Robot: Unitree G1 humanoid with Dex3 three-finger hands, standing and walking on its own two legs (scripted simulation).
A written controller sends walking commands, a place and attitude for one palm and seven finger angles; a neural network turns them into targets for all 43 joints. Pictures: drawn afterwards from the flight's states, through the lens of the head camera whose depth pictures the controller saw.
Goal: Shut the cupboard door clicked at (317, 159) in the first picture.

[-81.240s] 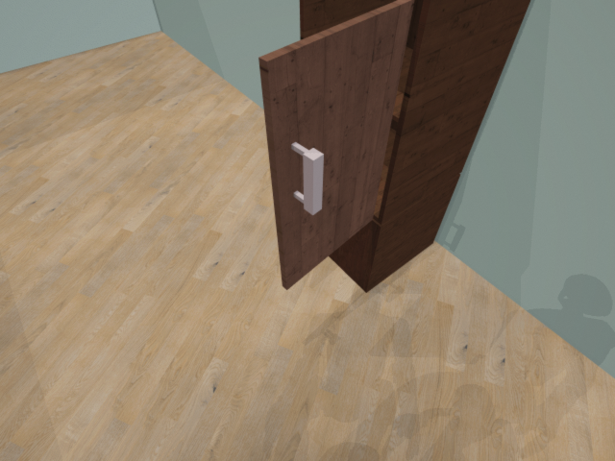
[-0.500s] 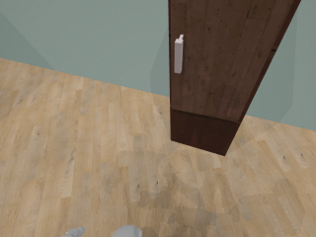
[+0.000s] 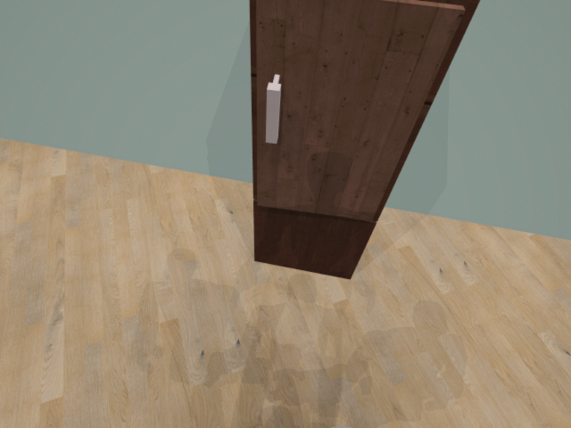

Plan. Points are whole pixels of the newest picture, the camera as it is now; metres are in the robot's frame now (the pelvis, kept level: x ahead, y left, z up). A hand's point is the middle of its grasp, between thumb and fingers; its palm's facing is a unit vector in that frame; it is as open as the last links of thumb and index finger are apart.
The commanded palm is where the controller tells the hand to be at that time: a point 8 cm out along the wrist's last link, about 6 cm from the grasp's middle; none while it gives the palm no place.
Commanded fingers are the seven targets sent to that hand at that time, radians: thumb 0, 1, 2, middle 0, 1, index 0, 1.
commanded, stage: take the last steps up to it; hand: left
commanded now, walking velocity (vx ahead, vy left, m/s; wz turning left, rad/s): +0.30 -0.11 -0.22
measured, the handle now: (274, 109) +0.71 +0.08 +0.02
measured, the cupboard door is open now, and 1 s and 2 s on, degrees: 4 4 4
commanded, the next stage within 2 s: come to a stop and stand still in 0.68 s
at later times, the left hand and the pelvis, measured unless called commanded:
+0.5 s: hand out of the picture +0.08 +0.12 -0.19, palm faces -0.03 -0.99 -0.13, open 7.4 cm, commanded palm none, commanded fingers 0.00 0.90 0.90 -0.20 -0.30 -0.20 -0.30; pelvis +0.11 -0.05 -0.01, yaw -4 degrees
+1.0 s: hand (247, 320) +0.32 +0.09 -0.17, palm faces -0.09 -0.97 -0.22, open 7.3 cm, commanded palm none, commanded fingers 0.00 0.90 0.90 -0.20 -0.30 -0.20 -0.30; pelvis +0.24 -0.09 -0.01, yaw -6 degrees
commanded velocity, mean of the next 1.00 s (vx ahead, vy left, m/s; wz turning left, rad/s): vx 0.12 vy -0.02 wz -0.04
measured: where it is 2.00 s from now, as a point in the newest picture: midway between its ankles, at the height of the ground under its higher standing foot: outside the picture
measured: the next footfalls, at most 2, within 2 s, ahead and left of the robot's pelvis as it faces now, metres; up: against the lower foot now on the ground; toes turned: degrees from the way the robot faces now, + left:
right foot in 0.16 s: +0.02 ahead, -0.13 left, +0.00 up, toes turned -6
left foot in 0.56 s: +0.27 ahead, +0.05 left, +0.00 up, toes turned +2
